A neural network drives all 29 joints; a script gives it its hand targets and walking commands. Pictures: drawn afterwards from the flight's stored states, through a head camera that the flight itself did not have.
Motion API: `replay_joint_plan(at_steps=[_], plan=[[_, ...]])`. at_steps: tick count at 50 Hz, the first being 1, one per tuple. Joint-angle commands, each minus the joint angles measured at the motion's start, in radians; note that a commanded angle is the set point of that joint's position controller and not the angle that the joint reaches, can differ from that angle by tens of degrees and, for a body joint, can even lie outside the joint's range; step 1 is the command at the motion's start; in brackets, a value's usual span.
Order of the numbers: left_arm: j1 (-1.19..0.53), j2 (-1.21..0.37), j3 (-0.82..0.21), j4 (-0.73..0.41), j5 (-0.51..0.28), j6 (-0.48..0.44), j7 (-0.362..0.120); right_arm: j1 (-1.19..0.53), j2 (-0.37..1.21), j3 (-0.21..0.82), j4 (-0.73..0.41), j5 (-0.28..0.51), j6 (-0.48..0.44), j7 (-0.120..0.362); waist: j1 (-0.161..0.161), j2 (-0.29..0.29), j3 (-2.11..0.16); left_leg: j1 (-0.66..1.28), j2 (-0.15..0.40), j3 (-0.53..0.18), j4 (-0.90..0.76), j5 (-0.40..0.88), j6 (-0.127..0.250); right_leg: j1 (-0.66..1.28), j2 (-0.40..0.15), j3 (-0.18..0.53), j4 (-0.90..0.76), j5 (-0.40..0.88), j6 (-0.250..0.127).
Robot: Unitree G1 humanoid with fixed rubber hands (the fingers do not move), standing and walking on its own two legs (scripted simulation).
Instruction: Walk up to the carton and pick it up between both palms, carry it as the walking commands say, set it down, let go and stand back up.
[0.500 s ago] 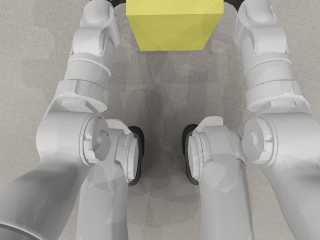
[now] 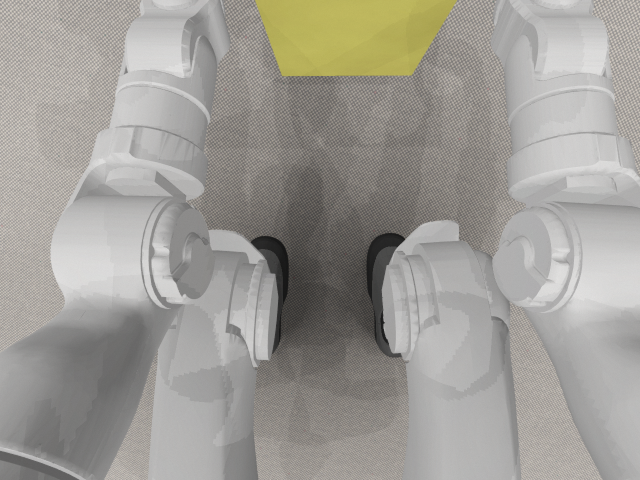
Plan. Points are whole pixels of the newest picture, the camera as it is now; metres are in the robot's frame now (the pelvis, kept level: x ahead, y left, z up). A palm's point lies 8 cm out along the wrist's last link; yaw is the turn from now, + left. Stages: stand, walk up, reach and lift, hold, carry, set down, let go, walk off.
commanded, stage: set down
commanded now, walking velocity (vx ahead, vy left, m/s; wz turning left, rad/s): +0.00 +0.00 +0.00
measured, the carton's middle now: out of the picture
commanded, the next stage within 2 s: none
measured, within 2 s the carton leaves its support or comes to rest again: rests again in 1.10 s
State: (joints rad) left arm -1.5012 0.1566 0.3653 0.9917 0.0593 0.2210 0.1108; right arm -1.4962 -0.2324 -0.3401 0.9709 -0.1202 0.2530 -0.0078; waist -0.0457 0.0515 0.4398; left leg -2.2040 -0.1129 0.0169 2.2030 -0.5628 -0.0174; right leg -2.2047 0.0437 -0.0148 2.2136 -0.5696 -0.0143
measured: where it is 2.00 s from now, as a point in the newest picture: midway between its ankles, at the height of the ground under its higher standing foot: (327, 315)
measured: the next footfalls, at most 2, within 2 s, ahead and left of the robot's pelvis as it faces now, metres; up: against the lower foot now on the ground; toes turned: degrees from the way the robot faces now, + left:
none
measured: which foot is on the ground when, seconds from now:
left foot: down 0.00-1.00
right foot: down 0.00-1.00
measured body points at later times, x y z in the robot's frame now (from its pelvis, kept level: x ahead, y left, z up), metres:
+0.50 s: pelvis +0.00 +0.00 +0.00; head +0.37 -0.03 +0.25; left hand +0.57 +0.09 -0.16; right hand +0.56 -0.18 -0.17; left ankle +0.12 +0.11 -0.33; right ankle +0.12 -0.11 -0.33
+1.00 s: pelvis +0.00 +0.00 +0.00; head +0.37 -0.03 +0.24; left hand +0.57 +0.10 -0.18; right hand +0.55 -0.18 -0.18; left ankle +0.12 +0.11 -0.33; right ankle +0.12 -0.11 -0.33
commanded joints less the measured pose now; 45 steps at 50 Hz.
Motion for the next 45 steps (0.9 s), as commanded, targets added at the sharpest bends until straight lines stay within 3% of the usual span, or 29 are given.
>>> replay_joint_plan(at_steps=[1, 33, 45], plan=[[-0.514, -0.891, -0.293, -0.020, -0.073, -0.007, -0.239, -0.489, 0.858, 0.284, -0.016, 0.076, -0.014, 0.250, -0.065, -0.042, -0.930, 0.381, -0.058, 0.012, -0.148, 0.091, 0.032, 0.452, 0.064, 0.010, -0.204, 0.152, -0.016], [-0.388, -0.738, -0.193, 0.077, -0.009, -0.004, -0.255, -0.365, 0.715, 0.176, 0.104, -0.009, -0.004, 0.257, -0.047, -0.028, -0.694, 0.334, -0.051, 0.009, -0.144, 0.019, 0.037, 0.367, 0.060, 0.015, -0.208, 0.051, -0.031], [-0.400, -0.705, -0.187, 0.082, -0.017, -0.022, -0.249, -0.382, 0.679, 0.171, 0.091, -0.003, -0.024, 0.250, -0.042, -0.019, -0.684, 0.352, -0.048, 0.000, -0.137, 0.036, 0.034, 0.360, 0.061, 0.012, -0.198, 0.053, -0.028]])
